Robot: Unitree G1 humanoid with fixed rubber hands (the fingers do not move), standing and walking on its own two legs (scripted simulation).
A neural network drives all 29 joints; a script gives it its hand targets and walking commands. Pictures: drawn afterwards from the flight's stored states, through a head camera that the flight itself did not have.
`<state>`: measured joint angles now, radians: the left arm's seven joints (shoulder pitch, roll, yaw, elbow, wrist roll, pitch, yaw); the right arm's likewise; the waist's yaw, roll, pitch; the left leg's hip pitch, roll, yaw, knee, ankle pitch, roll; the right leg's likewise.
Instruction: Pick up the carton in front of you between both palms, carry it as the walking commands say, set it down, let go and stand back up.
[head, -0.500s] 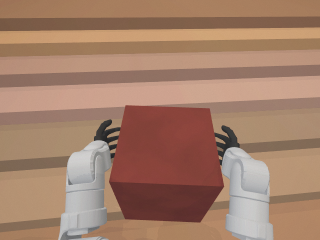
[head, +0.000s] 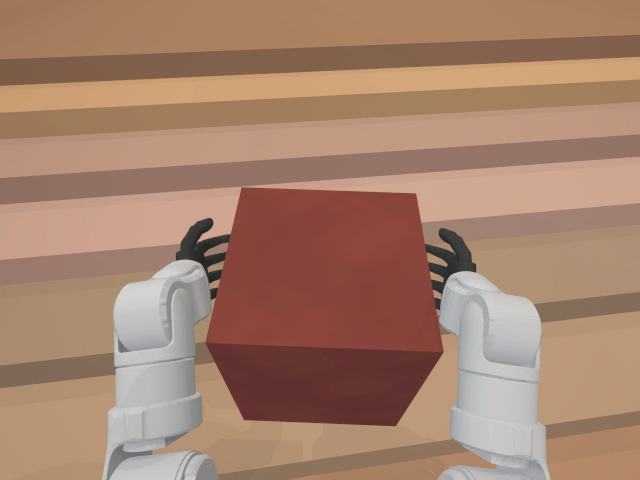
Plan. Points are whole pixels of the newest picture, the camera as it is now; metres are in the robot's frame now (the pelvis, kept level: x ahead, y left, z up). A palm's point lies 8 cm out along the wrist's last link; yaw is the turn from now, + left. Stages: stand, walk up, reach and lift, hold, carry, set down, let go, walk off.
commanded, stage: carry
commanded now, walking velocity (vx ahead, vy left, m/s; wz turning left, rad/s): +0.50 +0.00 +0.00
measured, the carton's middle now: (323, 314) +0.34 -0.01 +0.08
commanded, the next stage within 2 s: none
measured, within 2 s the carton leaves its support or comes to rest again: neither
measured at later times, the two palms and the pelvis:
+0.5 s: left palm (309, 148) +0.64 +0.01 +0.15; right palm (486, 177) +0.58 -0.28 +0.14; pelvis +0.27 -0.06 +0.05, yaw -3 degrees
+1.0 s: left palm out of the picture +0.98 +0.06 +0.43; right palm out of the picture +1.02 -0.24 +0.41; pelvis +0.65 -0.14 +0.22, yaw -2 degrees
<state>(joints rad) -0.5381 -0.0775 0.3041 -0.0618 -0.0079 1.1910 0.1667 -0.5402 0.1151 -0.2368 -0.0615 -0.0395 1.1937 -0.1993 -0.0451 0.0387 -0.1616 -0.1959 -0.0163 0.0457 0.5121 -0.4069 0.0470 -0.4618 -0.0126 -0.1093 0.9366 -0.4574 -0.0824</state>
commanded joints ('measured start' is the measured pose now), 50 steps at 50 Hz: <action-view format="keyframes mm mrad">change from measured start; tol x64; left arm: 1 -605 -719 -537 -11 -132 -24 -5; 50 -870 -776 -636 -8 -402 71 -111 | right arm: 1 -710 702 593 -146 266 -29 41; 50 -688 498 324 21 11 74 -10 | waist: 1 -82 86 -186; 50 111 -98 -120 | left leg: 1 639 336 -374 -17 1051 223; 5 431 164 -58 559 1648 67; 7 -593 -40 85 1020 -23 30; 12 -1357 -44 46 1690 -367 60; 19 125 -138 157 326 228 136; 22 928 264 -569 270 1842 370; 27 298 251 -441 -71 600 209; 33 -141 157 -81 56 1611 96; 36 -411 -178 -207 1410 5 -39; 50 -963 93 72 1142 -24 87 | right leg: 1 -599 15 12 190 -251 -3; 6 420 33 11 -890 635 15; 9 1226 -296 411 -298 2041 -180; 14 780 -157 334 -555 1088 -142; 19 248 -40 21 11 2254 173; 22 -609 262 325 1443 -181 63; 32 234 99 -180 144 174 -27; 36 909 -379 928 -427 1159 -420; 50 491 -187 309 -684 408 -173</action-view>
